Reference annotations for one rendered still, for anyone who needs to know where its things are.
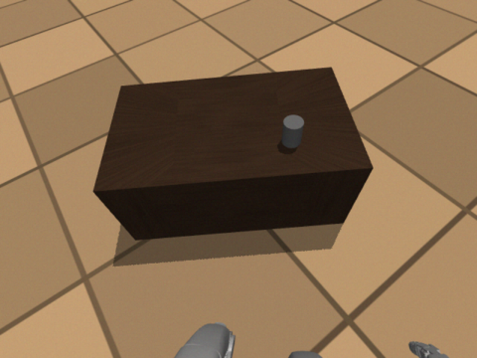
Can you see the can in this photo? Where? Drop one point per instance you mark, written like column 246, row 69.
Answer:
column 292, row 131

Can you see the right robot hand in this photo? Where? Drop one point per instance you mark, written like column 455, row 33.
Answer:
column 425, row 351

